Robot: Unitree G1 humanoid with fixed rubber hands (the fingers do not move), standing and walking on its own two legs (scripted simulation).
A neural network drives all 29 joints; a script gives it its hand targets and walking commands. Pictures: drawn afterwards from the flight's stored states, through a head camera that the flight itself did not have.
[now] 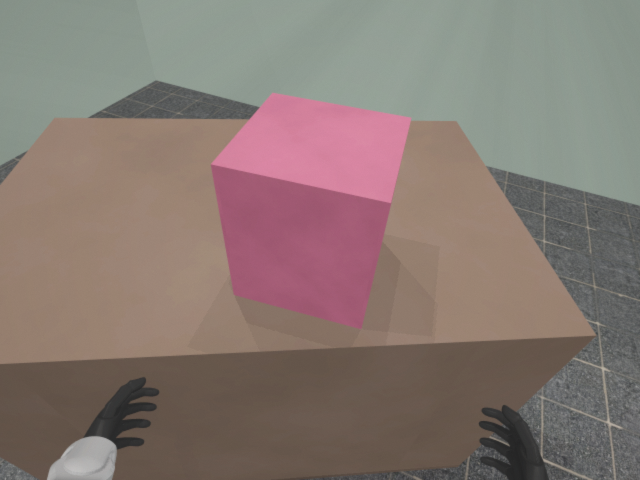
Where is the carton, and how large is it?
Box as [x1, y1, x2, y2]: [211, 93, 410, 328]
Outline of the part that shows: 272,93 211,163 234,294 361,328 410,118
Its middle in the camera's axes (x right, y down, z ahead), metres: -0.01 -0.04 +0.59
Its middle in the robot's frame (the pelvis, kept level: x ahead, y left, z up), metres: +0.47 +0.01 +0.08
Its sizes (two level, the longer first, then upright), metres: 0.210 0.200 0.250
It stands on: a pedestal, 0.72 m high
